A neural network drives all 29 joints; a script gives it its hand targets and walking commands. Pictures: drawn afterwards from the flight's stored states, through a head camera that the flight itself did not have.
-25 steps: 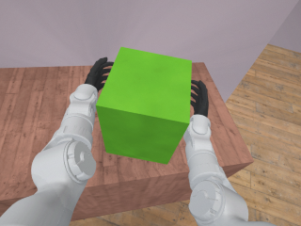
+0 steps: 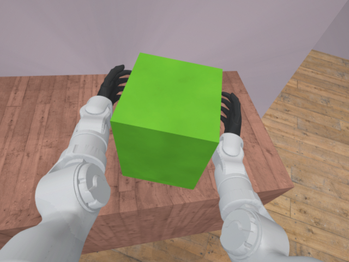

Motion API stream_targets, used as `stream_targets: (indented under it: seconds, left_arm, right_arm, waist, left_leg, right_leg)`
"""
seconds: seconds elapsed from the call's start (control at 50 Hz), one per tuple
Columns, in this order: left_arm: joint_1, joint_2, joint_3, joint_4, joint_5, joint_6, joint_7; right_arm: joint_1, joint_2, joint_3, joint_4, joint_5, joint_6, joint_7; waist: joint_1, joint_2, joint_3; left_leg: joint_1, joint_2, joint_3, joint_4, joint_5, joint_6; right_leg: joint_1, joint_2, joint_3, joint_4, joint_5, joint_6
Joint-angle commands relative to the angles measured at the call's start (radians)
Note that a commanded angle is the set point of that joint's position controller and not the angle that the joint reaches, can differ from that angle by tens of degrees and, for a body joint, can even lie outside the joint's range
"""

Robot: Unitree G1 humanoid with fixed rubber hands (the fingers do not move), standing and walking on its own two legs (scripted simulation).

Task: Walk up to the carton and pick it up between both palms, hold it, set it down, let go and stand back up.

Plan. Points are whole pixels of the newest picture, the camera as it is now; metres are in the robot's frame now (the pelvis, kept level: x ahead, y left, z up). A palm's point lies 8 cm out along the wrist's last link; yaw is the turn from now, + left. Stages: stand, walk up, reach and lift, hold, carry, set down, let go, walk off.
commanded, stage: reach and lift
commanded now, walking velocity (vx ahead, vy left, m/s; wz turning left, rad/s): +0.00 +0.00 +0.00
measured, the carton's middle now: (168, 126) +0.44 -0.02 +0.02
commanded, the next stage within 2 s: none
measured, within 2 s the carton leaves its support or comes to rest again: leaves its support in 0.98 s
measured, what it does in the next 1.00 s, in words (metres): stands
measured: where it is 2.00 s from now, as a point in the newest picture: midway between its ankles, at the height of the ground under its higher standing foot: outside the picture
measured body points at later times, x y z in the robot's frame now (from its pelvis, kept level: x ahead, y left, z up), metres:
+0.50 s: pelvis +0.00 +0.00 +0.00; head +0.07 +0.04 +0.44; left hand +0.49 +0.13 +0.09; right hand +0.40 -0.16 +0.07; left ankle -0.04 +0.11 -0.75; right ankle -0.02 -0.15 -0.75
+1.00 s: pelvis -0.01 +0.00 +0.00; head +0.02 +0.03 +0.45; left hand +0.45 +0.12 +0.10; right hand +0.38 -0.16 +0.08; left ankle -0.04 +0.11 -0.75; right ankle -0.02 -0.15 -0.75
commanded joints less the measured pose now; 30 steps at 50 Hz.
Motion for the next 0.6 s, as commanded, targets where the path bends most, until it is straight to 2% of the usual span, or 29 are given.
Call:
stream_targets:
  seconds: [0.0, 0.12, 0.24, 0.28, 0.4, 0.46, 0.48, 0.58]
  left_arm:
    - [-0.359, -0.53, -0.159, 0.056, 0.015, -0.011, -0.071]
    - [-0.352, -0.547, -0.187, 0.045, 0.005, -0.012, -0.063]
    - [-0.349, -0.587, -0.249, 0.016, -0.023, -0.026, -0.047]
    - [-0.342, -0.59, -0.26, 0.02, -0.031, -0.027, -0.044]
    - [-0.343, -0.621, -0.314, -0.002, -0.068, -0.033, -0.038]
    - [-0.352, -0.624, -0.329, 0.0, -0.085, -0.039, -0.038]
    - [-0.352, -0.629, -0.339, -0.001, -0.092, -0.04, -0.038]
    - [-0.358, -0.65, -0.372, -0.013, -0.119, -0.035, -0.036]
  right_arm:
    - [-0.413, 0.428, 0.303, 0.112, -0.057, -0.012, 0.094]
    - [-0.423, 0.422, 0.331, 0.106, -0.034, -0.026, 0.089]
    - [-0.436, 0.417, 0.375, 0.112, -0.002, -0.059, 0.086]
    - [-0.44, 0.416, 0.394, 0.114, 0.01, -0.064, 0.085]
    - [-0.447, 0.412, 0.432, 0.113, 0.045, -0.067, 0.077]
    - [-0.459, 0.42, 0.458, 0.1, 0.06, -0.06, 0.073]
    - [-0.462, 0.422, 0.46, 0.092, 0.063, -0.059, 0.07]
    - [-0.478, 0.418, 0.493, 0.081, 0.095, -0.043, 0.064]
  waist:
    - [0.011, 0.17, -0.43]
    - [0.021, 0.183, -0.456]
    - [0.019, 0.197, -0.51]
    - [0.023, 0.188, -0.51]
    - [0.008, 0.184, -0.539]
    - [0.008, 0.165, -0.548]
    - [-0.001, 0.162, -0.554]
    - [-0.003, 0.165, -0.564]
  left_leg:
    - [0.098, -0.03, 0.104, 0.009, 0.453, -0.053]
    - [0.108, -0.029, 0.103, 0.017, 0.484, -0.059]
    - [0.134, -0.023, 0.094, 0.04, 0.581, -0.077]
    - [0.125, -0.025, 0.094, 0.039, 0.579, -0.073]
    - [0.133, -0.027, 0.087, 0.045, 0.598, -0.079]
    - [0.096, -0.034, 0.089, 0.034, 0.552, -0.068]
    - [0.087, -0.035, 0.086, 0.03, 0.539, -0.066]
    - [0.106, -0.033, 0.079, 0.034, 0.546, -0.072]
  right_leg:
    - [0.288, 0.059, -0.097, 0.096, 0.399, -0.013]
    - [0.29, 0.062, -0.097, 0.095, 0.415, -0.02]
    - [0.301, 0.069, -0.097, 0.099, 0.474, -0.028]
    - [0.322, 0.067, -0.092, 0.1, 0.492, -0.029]
    - [0.344, 0.066, -0.084, 0.101, 0.537, -0.031]
    - [0.388, 0.058, -0.074, 0.109, 0.57, -0.027]
    - [0.399, 0.056, -0.073, 0.113, 0.587, -0.025]
    - [0.395, 0.056, -0.07, 0.112, 0.579, -0.027]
